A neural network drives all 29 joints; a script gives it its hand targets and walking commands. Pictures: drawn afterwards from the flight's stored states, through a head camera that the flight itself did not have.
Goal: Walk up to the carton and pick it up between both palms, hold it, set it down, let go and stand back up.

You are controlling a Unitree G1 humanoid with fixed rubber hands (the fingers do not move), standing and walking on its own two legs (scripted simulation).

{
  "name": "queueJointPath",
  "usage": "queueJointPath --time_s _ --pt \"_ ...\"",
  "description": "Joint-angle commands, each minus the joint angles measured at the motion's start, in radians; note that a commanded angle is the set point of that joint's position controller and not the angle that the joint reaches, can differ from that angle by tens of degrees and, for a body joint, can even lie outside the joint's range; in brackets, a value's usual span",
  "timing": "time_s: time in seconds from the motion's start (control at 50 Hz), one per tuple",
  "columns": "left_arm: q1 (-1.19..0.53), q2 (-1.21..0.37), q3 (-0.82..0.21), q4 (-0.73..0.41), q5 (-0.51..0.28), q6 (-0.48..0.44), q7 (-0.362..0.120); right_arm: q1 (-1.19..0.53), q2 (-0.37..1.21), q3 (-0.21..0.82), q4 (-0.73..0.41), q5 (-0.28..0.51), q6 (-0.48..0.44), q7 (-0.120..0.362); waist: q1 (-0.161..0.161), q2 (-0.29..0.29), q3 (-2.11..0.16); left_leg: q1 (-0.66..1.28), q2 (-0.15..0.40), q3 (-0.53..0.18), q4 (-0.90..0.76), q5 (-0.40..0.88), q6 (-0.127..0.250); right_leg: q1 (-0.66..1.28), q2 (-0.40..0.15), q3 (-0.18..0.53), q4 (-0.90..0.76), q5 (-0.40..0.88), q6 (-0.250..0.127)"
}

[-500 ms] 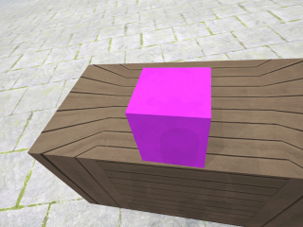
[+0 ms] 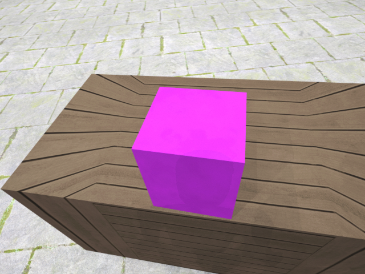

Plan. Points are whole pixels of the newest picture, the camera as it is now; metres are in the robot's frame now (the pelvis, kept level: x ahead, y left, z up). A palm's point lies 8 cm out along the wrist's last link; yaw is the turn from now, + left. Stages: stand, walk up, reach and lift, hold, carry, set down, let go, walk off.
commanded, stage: stand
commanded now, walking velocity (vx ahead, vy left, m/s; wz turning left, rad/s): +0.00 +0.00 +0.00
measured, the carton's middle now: (196, 154) +0.40 +0.01 +0.03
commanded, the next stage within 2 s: none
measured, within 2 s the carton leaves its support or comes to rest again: neither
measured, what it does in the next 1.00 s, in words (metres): steps on the spot: right foot, then left foot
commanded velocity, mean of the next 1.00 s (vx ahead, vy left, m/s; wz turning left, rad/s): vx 0.00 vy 0.00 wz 0.00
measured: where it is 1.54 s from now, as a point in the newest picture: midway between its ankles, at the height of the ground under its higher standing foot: outside the picture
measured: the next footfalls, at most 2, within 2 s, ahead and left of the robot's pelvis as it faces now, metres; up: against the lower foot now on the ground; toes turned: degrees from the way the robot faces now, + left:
right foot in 0.30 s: +0.02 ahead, -0.13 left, +0.00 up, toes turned -2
left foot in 0.58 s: +0.11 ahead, +0.09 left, +0.00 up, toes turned +2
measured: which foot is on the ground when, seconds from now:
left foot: down 0.00-0.32, up 0.34-0.56, down 0.58-1.00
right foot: down 0.00-0.16, up 0.18-0.28, down 0.30-1.00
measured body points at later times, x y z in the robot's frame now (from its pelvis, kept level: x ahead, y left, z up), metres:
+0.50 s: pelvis +0.03 -0.01 +0.01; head +0.06 -0.03 +0.46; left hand +0.11 +0.24 -0.11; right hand +0.12 -0.28 -0.13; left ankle +0.04 +0.10 -0.70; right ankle -0.02 -0.11 -0.72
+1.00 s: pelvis +0.00 -0.01 +0.01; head +0.00 -0.02 +0.46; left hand +0.09 +0.25 -0.11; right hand +0.09 -0.27 -0.12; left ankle +0.07 +0.09 -0.72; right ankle -0.02 -0.13 -0.72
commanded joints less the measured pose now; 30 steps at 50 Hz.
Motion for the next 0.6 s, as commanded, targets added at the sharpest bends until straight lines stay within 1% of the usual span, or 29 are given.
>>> queueJointPath --time_s 0.0,0.02,0.04,0.06,0.08,0.1,0.12,0.14,0.16,0.18,0.2,0.22,0.24,0.26,0.28,0.3,0.32,0.34,0.36,0.38,0.4,0.42,0.44,0.48,0.5,0.52,0.54,0.56,0.58 --pt "0.091 0.16 0.03 -0.021 -0.018 0.022 0.017 -0.061 -0.073 -0.009 -0.094 0.002 -0.025 -0.008 0.018 -0.17 0.088 -0.059 -0.007 0.006 -0.141 0.15 0.02 -0.019 -0.241 0.164 -0.092 1.162 0.124" --pt "0.058 0.159 0.024 -0.031 -0.022 0.021 0.017 -0.029 -0.08 -0.013 -0.086 0.0 -0.031 -0.01 -0.002 -0.16 0.052 0.025 0.006 -0.004 -0.197 0.265 0.034 -0.049 -0.23 0.146 -0.066 1.117 0.127" --pt "0.023 0.17 0.024 -0.042 -0.026 0.017 0.015 0.023 -0.109 -0.021 -0.069 -0.005 -0.038 -0.013 -0.029 -0.129 0.004 0.167 0.051 -0.037 -0.196 0.518 0.063 -0.121 -0.211 0.112 -0.012 1.075 0.143" --pt "0.019 0.167 0.023 -0.058 -0.032 0.01 0.015 0.096 -0.144 -0.032 -0.044 -0.005 -0.041 -0.017 -0.05 -0.105 -0.087 0.311 0.115 -0.1 -0.136 0.754 0.117 -0.18 -0.178 0.088 0.073 0.978 0.161" --pt "0.042 0.152 0.019 -0.071 -0.038 0.006 0.022 0.15 -0.173 -0.046 -0.032 0.007 -0.045 -0.016 -0.073 -0.058 -0.182 0.39 0.214 -0.183 -0.086 0.994 0.229 -0.193 -0.127 0.083 0.235 0.809 0.181" --pt "0.073 0.122 0.011 -0.089 -0.04 0.007 0.029 0.168 -0.191 -0.061 -0.027 0.011 -0.045 -0.012 -0.082 0.01 -0.248 0.45 0.314 -0.292 -0.084 1.078 0.334 -0.267 -0.074 0.101 0.364 0.531 0.19" --pt "0.066 0.098 0.006 -0.109 -0.031 0.01 0.033 0.158 -0.178 -0.065 -0.027 0.007 -0.043 -0.006 -0.078 0.1 -0.247 0.498 0.389 -0.364 -0.136 1.086 0.379 -0.384 -0.043 0.133 0.378 -0.01 0.172" --pt "0.062 0.099 0.015 -0.114 -0.012 0.013 0.029 0.154 -0.15 -0.064 -0.037 -0.008 -0.038 -0.003 -0.077 0.104 -0.243 0.446 0.395 -0.361 -0.197 0.861 0.365 -0.383 -0.075 0.174 0.393 -0.295 0.127" --pt "0.059 0.093 0.022 -0.125 0.003 0.01 0.022 0.13 -0.142 -0.064 -0.054 -0.016 -0.031 -0.001 -0.065 0.099 -0.219 0.387 0.36 -0.328 -0.221 0.685 0.324 -0.375 -0.069 0.171 0.382 -0.369 0.1" --pt "0.052 0.087 0.025 -0.128 0.01 0.006 0.012 0.105 -0.145 -0.065 -0.07 -0.02 -0.027 -0.005 -0.055 0.108 -0.184 0.337 0.331 -0.297 -0.241 0.585 0.29 -0.37 -0.058 0.149 0.33 -0.389 0.083" --pt "0.053 0.083 0.025 -0.136 0.005 0.0 0.002 0.044 -0.156 -0.062 -0.081 -0.021 -0.026 -0.012 -0.025 0.124 -0.135 0.279 0.318 -0.275 -0.235 0.59 0.259 -0.346 -0.082 0.17 0.223 -0.289 0.071" --pt "0.125 0.078 0.032 -0.127 0.003 -0.012 -0.007 -0.011 -0.154 -0.058 -0.083 -0.023 -0.026 -0.011 0.031 0.095 -0.139 0.198 0.279 -0.211 -0.184 0.564 0.222 -0.236 -0.097 0.186 0.075 -0.133 0.055" --pt "0.172 0.092 0.036 -0.102 -0.006 -0.028 -0.009 -0.116 -0.153 -0.047 -0.089 -0.006 -0.018 -0.004 0.091 0.068 -0.089 0.082 0.213 -0.129 -0.091 0.603 0.146 -0.12 -0.111 0.18 -0.166 0.213 0.052" --pt "0.205 0.157 0.053 -0.071 0.0 -0.045 -0.008 -0.137 -0.095 -0.023 -0.117 0.005 -0.015 0.01 0.095 -0.052 -0.096 -0.009 0.115 -0.026 0.074 0.509 0.068 -0.034 -0.214 0.3 -0.3 0.489 0.041" --pt "0.147 0.241 0.081 -0.068 0.011 -0.048 -0.006 -0.128 -0.042 -0.012 -0.138 0.007 -0.01 0.017 0.06 -0.194 -0.045 -0.206 -0.009 0.05 0.136 0.027 0.002 0.023 -0.374 0.488 -0.287 0.793 -0.017" --pt "0.107 0.291 0.101 -0.089 0.023 -0.039 0.002 -0.124 -0.063 -0.037 -0.127 0.003 0.008 0.008 0.072 -0.164 -0.035 -0.149 -0.037 0.004 0.23 -0.206 -0.006 -0.09 -0.459 0.541 -0.284 0.763 -0.134" --pt "0.08 0.241 0.085 -0.101 0.027 -0.034 0.006 -0.124 -0.086 -0.047 -0.114 0.0 0.025 0.005 0.065 -0.11 -0.01 -0.07 -0.004 -0.036 0.294 -0.22 -0.011 -0.163 -0.469 0.508 -0.266 0.778 -0.195" --pt "0.04 0.179 0.058 -0.112 0.025 -0.034 0.007 -0.109 -0.084 -0.048 -0.1 0.005 0.022 0.009 0.027 -0.045 0.032 -0.11 0.004 -0.034 0.24 -0.165 -0.013 -0.085 -0.398 0.391 -0.199 0.973 -0.164" --pt "0.025 0.17 0.06 -0.098 0.021 -0.027 0.013 -0.065 -0.064 -0.041 -0.081 0.0 0.01 0.014 0.008 -0.041 0.044 -0.203 -0.005 -0.023 0.181 -0.113 -0.009 0.041 -0.332 0.279 -0.12 1.132 -0.096" --pt "-0.006 0.191 0.069 -0.094 0.015 -0.019 0.022 -0.043 -0.046 -0.037 -0.069 -0.002 0.005 0.017 0.018 -0.122 0.054 -0.209 0.015 -0.021 0.16 -0.085 -0.011 0.027 -0.336 0.252 -0.089 1.127 -0.088" --pt "-0.008 0.183 0.063 -0.086 0.008 -0.012 0.023 -0.039 -0.057 -0.044 -0.062 -0.005 0.004 0.013 0.023 -0.17 0.069 -0.167 0.019 -0.022 0.122 -0.061 -0.014 -0.018 -0.319 0.248 -0.089 1.087 -0.082" --pt "-0.008 0.17 0.052 -0.079 0.002 -0.003 0.02 -0.043 -0.06 -0.049 -0.064 -0.002 0.001 0.007 0.019 -0.199 0.079 -0.117 0.012 -0.017 0.059 -0.039 -0.015 -0.045 -0.291 0.219 -0.08 1.086 -0.073" --pt "-0.003 0.157 0.046 -0.079 0.004 0.004 0.017 -0.042 -0.061 -0.047 -0.07 0.001 -0.004 0.007 0.015 -0.215 0.06 -0.092 -0.001 -0.006 -0.005 -0.011 -0.013 -0.01 -0.26 0.201 -0.062 1.092 -0.053" --pt "-0.023 0.171 0.052 -0.101 -0.004 0.006 0.022 -0.025 -0.066 -0.054 -0.082 0.001 -0.012 0.014 0.011 -0.188 0.004 -0.042 -0.011 0.005 -0.1 0.097 -0.006 0.013 -0.26 0.183 -0.022 1.113 -0.038" --pt "-0.053 0.184 0.051 -0.108 -0.008 0.007 0.021 -0.001 -0.068 -0.058 -0.079 0.001 -0.018 0.016 -0.007 -0.17 -0.026 0.031 -0.006 0.002 -0.174 0.189 0.0 -0.02 -0.262 0.179 -0.009 1.068 -0.03" --pt "-0.086 0.199 0.049 -0.116 -0.013 0.007 0.016 0.024 -0.086 -0.062 -0.079 -0.003 -0.024 0.017 -0.032 -0.132 -0.044 0.124 0.013 -0.011 -0.275 0.358 0.014 -0.071 -0.264 0.187 0.007 0.99 -0.012" --pt "-0.077 0.185 0.045 -0.122 -0.018 0.004 0.008 0.042 -0.127 -0.071 -0.081 -0.014 -0.03 0.015 -0.03 -0.056 -0.094 0.246 0.075 -0.069 -0.262 0.615 0.042 -0.144 -0.238 0.172 0.044 0.827 0.023" --pt "-0.029 0.148 0.034 -0.129 -0.028 0.001 0.003 0.076 -0.168 -0.083 -0.067 -0.02 -0.032 0.015 -0.026 0.009 -0.185 0.375 0.17 -0.146 -0.195 0.781 0.092 -0.219 -0.182 0.132 0.104 0.56 0.053" --pt "0.036 0.118 0.031 -0.133 -0.03 0.009 0.002 0.113 -0.186 -0.097 -0.069 -0.01 -0.035 0.02 -0.02 0.058 -0.27 0.34 0.266 -0.258 -0.242 0.593 0.197 -0.185 -0.082 0.08 0.198 0.108 0.063"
